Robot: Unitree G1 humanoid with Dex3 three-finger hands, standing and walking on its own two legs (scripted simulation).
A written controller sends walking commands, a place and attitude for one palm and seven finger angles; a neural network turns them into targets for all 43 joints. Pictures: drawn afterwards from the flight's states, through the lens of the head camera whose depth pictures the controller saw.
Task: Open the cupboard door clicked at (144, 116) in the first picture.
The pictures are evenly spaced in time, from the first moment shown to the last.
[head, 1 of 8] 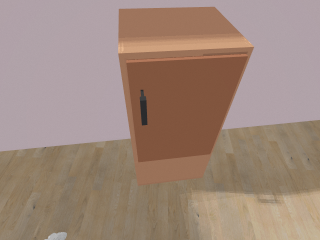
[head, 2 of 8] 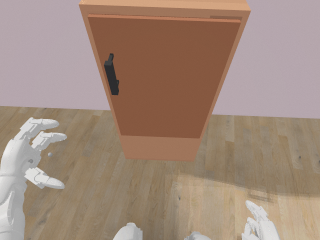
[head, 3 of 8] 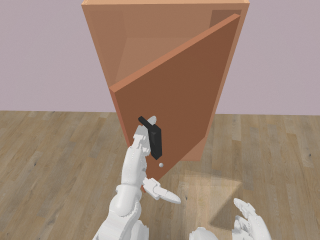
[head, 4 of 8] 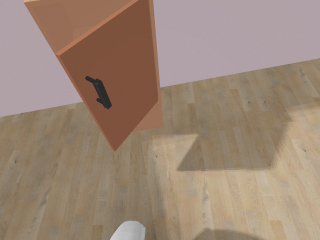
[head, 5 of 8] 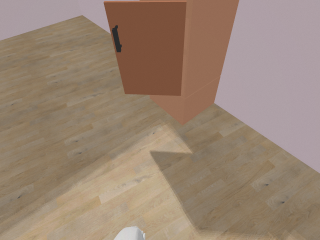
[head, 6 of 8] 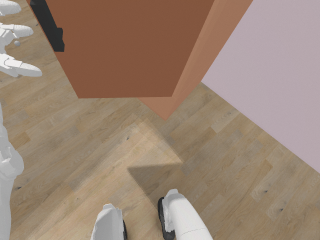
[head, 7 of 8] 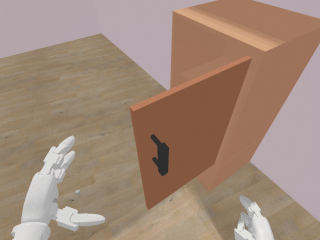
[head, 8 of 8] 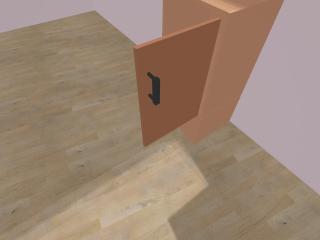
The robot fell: no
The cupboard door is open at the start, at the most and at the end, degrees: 0 90 90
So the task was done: yes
